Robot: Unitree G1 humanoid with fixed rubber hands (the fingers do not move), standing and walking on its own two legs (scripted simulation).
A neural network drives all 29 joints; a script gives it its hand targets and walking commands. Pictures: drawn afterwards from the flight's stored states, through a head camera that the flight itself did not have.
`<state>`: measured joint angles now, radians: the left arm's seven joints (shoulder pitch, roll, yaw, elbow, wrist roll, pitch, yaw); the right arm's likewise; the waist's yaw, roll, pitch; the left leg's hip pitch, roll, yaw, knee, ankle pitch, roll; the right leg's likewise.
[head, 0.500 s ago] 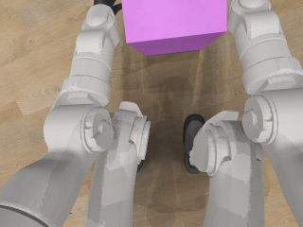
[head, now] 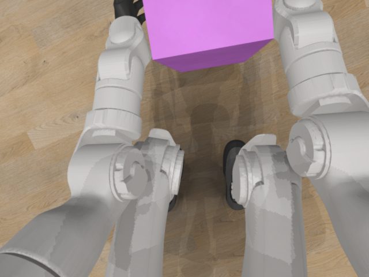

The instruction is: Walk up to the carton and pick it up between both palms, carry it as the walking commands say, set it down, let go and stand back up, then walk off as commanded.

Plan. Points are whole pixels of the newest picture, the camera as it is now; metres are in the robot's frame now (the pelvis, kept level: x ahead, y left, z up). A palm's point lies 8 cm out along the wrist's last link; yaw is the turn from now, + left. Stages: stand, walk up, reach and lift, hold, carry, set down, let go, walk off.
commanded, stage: reach and lift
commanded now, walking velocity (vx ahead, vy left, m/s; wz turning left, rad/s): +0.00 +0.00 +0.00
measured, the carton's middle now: out of the picture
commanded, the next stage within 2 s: none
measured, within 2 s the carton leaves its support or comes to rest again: neither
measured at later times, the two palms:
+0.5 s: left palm (113, 10) +0.51 +0.13 -0.08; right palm out of the picture +0.55 -0.12 -0.08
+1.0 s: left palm (86, 1) +0.49 +0.13 +0.00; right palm out of the picture +0.53 -0.12 +0.00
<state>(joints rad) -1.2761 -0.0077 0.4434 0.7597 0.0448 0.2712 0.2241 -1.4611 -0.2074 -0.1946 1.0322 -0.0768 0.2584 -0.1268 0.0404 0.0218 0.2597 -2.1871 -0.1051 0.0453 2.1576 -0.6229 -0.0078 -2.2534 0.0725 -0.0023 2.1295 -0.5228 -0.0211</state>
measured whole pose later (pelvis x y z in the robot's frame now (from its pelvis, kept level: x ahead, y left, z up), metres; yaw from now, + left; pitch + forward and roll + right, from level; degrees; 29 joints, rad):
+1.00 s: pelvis +0.01 -0.01 +0.09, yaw -1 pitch +40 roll +4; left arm -1.10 -0.11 0.57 0.60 0.21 0.36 0.13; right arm -1.27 -0.05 -0.35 0.87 -0.24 0.34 -0.11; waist 0.06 -0.01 0.05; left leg -1.96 -0.09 0.01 1.85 -0.59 -0.03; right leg -2.04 0.10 0.02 1.83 -0.49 -0.03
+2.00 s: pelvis +0.02 -0.02 +0.20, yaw -2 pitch +32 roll +3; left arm -0.83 -0.17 0.53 0.58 0.21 0.34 0.12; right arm -0.99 0.03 -0.33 0.85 -0.23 0.30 -0.12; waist 0.08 -0.02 -0.05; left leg -1.51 -0.08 -0.01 1.49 -0.54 -0.02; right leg -1.58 0.11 0.05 1.49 -0.45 -0.04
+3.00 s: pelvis +0.05 -0.01 +0.32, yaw -3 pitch +17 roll +2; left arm -0.55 -0.23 0.46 0.55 0.24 0.28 0.09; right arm -0.67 0.12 -0.32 0.76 -0.25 0.24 -0.11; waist 0.09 -0.01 -0.01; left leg -0.88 -0.08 -0.04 0.95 -0.38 0.00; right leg -0.94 0.10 0.08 0.96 -0.32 -0.04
